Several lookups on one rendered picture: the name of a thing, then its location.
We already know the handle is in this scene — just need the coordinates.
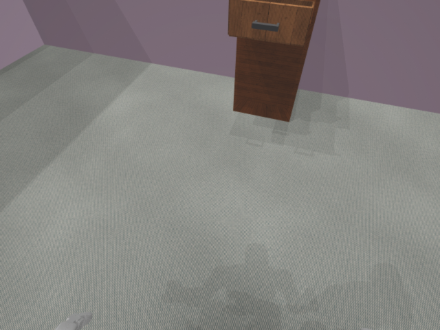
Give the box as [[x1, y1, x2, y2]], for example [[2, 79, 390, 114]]
[[252, 20, 280, 32]]

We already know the left robot hand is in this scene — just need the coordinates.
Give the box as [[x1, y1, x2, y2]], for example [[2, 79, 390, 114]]
[[55, 312, 93, 330]]

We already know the cabinet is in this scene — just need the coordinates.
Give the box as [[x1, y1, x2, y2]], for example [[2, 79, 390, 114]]
[[233, 0, 320, 122]]

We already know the drawer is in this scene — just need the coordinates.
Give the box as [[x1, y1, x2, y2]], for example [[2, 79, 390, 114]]
[[228, 0, 315, 47]]

